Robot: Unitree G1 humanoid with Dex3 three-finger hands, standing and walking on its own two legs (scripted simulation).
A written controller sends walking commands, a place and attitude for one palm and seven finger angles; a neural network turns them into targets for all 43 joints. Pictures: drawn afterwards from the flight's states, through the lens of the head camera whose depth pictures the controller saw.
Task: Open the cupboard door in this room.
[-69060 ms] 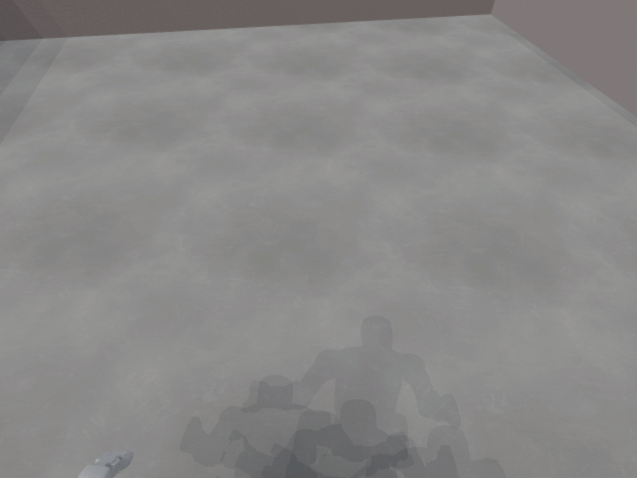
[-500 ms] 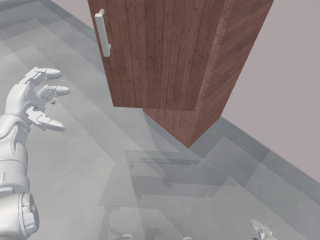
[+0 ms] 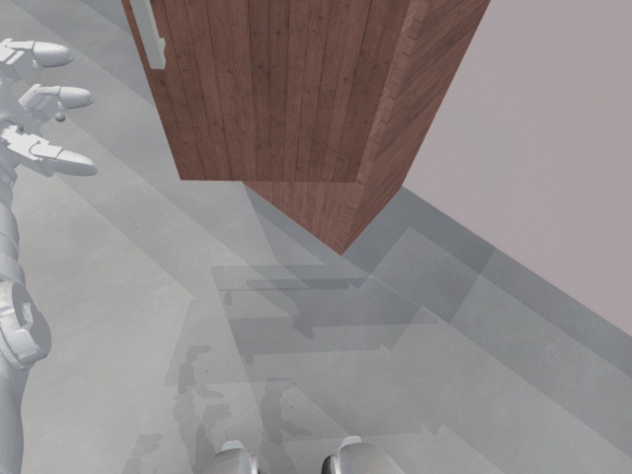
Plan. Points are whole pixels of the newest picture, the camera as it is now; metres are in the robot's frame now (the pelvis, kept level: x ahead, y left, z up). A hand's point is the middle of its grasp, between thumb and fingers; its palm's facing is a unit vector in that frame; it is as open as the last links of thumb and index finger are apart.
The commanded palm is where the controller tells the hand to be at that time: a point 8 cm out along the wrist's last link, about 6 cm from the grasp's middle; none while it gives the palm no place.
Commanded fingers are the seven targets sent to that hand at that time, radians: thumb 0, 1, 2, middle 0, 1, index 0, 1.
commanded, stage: move the hooked fingers beside the handle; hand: left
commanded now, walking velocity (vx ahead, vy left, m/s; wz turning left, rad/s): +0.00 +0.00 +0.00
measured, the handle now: (147, 11) +0.73 +0.19 +0.12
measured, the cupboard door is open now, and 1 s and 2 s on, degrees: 42 42 42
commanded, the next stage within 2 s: none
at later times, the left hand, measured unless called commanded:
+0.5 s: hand (88, 56) +0.61 +0.25 +0.12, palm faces -0.04 -1.00 +0.01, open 14.0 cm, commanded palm +0.64 +0.29 +0.12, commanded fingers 0.00 -0.50 0.30 -0.30 -1.20 -0.30 -1.20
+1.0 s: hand (86, 33) +0.68 +0.27 +0.11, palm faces -0.02 -1.00 +0.01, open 14.0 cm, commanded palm +0.70 +0.26 +0.11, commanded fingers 0.00 -0.50 0.30 -0.30 -1.20 -0.30 -1.20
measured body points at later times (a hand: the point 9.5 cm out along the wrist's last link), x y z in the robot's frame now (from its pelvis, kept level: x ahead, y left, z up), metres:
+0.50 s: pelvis +0.01 +0.02 -0.02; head +0.20 +0.05 +0.39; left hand +0.61 +0.30 +0.13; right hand -0.08 -0.24 -0.09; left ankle +0.01 +0.10 -0.70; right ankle +0.00 -0.13 -0.70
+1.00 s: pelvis +0.04 +0.04 -0.03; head +0.27 +0.07 +0.36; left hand +0.67 +0.32 +0.11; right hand -0.11 -0.17 -0.07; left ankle +0.01 +0.10 -0.69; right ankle +0.00 -0.13 -0.69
